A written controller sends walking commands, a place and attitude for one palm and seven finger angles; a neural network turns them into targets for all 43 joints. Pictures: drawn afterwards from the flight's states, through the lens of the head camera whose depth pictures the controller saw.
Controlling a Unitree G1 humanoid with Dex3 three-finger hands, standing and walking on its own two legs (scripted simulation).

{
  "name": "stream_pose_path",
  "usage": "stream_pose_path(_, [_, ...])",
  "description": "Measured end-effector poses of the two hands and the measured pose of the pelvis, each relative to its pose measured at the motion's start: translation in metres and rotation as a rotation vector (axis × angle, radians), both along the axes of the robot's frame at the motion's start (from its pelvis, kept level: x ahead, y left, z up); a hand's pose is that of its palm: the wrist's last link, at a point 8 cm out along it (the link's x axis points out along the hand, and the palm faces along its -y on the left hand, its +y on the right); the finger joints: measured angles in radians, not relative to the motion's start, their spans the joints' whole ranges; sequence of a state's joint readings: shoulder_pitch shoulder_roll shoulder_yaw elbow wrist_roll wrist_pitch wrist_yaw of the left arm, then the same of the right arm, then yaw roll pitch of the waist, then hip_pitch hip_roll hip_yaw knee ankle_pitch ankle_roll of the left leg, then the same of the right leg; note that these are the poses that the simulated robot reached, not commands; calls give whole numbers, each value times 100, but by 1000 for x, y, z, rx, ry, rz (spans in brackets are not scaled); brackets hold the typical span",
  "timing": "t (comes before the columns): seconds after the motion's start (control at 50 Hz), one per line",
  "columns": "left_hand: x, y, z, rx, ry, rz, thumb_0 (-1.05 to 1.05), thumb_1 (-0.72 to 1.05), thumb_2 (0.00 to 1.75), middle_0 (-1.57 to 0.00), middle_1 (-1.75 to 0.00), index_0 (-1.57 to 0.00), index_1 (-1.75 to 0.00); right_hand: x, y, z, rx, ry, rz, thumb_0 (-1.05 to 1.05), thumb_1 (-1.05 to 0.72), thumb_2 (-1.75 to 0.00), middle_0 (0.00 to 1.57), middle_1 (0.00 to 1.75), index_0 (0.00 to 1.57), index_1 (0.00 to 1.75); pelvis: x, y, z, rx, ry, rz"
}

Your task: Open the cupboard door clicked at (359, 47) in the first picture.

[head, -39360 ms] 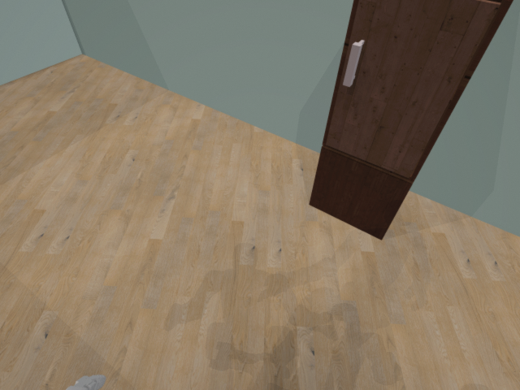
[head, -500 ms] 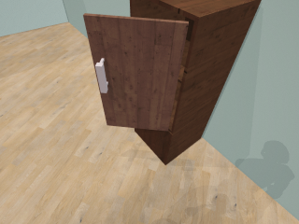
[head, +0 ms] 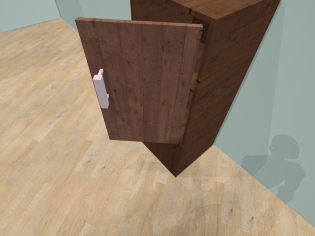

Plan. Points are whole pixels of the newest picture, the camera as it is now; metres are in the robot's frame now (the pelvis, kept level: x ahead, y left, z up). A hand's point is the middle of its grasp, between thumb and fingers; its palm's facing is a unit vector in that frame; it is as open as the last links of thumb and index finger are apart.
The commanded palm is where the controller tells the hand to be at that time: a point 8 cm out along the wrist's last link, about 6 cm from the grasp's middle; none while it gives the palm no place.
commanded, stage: come to a stop and stand still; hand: left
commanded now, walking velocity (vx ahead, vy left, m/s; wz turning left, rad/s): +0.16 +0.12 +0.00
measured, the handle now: (103, 88) +0.57 +0.22 +0.02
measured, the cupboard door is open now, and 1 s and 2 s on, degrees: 46 46 46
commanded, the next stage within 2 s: look again from close up in 1.70 s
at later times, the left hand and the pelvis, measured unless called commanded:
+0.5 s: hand out of the picture +0.08 +0.20 -0.20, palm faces +0.09 -0.98 -0.19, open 7.3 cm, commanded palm none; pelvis +0.05 +0.02 -0.01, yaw +2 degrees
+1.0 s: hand out of the picture +0.00 +0.12 -0.19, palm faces +0.07 -0.99 -0.12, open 7.4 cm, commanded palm none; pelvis +0.03 -0.03 -0.01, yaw +2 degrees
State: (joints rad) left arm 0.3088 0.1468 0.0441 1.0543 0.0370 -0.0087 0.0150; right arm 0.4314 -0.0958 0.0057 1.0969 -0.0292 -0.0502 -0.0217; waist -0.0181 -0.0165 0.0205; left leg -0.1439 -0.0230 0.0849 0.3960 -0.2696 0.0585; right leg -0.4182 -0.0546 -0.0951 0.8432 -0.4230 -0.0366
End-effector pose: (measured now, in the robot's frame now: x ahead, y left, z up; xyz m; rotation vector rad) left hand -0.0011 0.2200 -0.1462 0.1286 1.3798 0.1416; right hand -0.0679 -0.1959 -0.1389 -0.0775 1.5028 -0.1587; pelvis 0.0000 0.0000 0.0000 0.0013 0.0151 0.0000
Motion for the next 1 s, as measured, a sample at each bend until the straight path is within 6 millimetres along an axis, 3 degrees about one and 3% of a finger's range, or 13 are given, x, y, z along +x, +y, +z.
stream_pose_path(0.12, [68, 3, 2, 60, -119, -18, 2, 94, 90, -19, -30, -20, -29, 14, 0, -18, 54, 63, -14, 1, -91, -90, 20, 30, 20, 30, 31, -11, -12, 28, -5, -5])
stream_pose_path(0.2, [88, -4, 3, 62, -160, 18, 1, 93, 90, -19, -30, -20, -29, 49, -9, -24, 40, 53, 16, 1, -91, -90, 20, 30, 20, 30, 45, -11, -13, 7, -19, 39])
stream_pose_path(0.3, [91, 5, 0, 63, -147, 51, 0, 95, 90, -20, -30, -20, -29, 116, -20, -16, -13, -65, 58, 1, -91, -90, 20, 30, 20, 30, 51, -7, -8, 10, -24, 49])
stream_pose_path(0.36, [85, 14, -8, 43, -114, 58, 0, 94, 90, -20, -30, -20, -29, 146, -27, -12, -73, -129, 81, 2, -94, -90, 20, 30, 20, 30, 53, 3, -11, 5, -31, 42])
stream_pose_path(0.44, [75, 27, -21, 21, -61, 64, 0, 93, 90, -20, -30, -20, -29, 169, -26, -6, -119, -209, 98, 2, -94, -90, 20, 30, 20, 30, 53, 15, -17, 6, -37, 27])
stream_pose_path(0.54, [63, 30, -15, 20, -33, 63, 0, 92, 90, -20, -30, -20, -29, 183, -14, 2, -107, -255, 128, 1, -93, -90, 20, 30, 20, 30, 46, 18, -9, 1, -15, 27])
stream_pose_path(0.62, [50, 23, -9, 16, -14, 52, 0, 91, 90, -19, -30, -20, -29, 187, -9, 1, -73, -285, 126, 1, -93, -90, 20, 30, 20, 30, 38, 14, -7, 5, 0, 20])
stream_pose_path(0.7, [36, 9, -5, 26, -6, 34, 0, 91, 90, -19, -30, -20, -29, 179, -13, -9, -30, -297, 107, 1, -92, -90, 20, 30, 20, 30, 29, 4, -9, 17, 5, 14])
stream_pose_path(0.88, [6, -28, -5, -5, 7, 42, 0, 90, 90, -20, -30, -20, -29, 136, -46, -11, -47, -216, 70, -1, -94, -90, 20, 30, 20, 30, 25, -17, -7, 5, -36, 24])
stream_pose_path(1.0, [-1, -49, -12, -51, 21, 50, 0, 90, 90, -20, -30, -20, -29, 98, -53, -9, -54, -105, 62, 0, -93, -90, 20, 30, 20, 30, 26, -26, -6, -1, -48, 31])
